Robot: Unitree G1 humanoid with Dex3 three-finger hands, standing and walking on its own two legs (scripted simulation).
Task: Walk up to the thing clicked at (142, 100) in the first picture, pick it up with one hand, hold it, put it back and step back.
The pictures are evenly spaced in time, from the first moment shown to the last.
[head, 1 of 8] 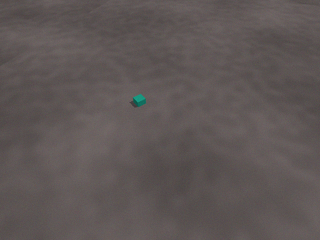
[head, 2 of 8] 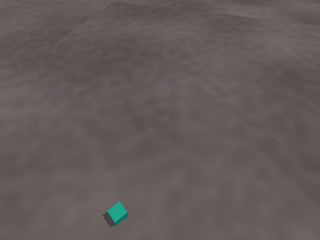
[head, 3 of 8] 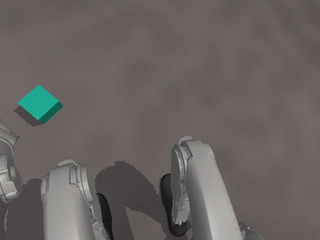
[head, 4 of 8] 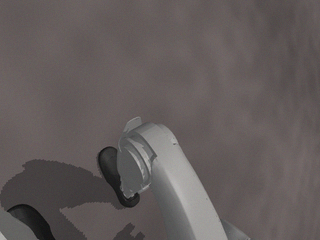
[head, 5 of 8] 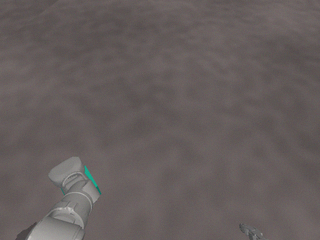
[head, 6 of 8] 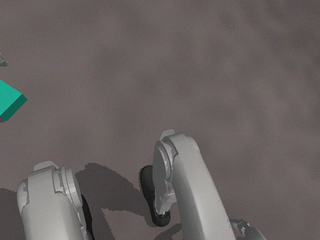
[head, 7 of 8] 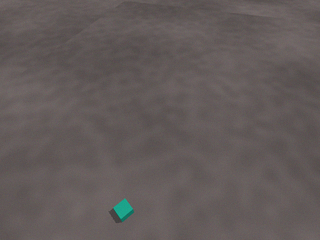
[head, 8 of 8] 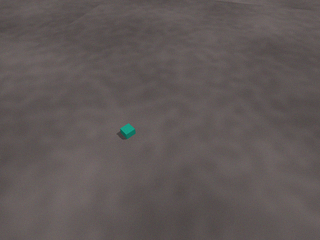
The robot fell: no
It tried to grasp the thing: yes
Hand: left
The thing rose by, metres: 0.66
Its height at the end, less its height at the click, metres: +0.00
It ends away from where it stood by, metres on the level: 0.01
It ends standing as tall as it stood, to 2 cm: yes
